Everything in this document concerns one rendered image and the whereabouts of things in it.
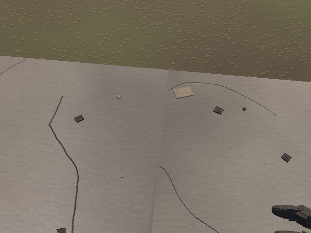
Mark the right robot hand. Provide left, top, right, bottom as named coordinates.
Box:
left=271, top=205, right=311, bottom=233

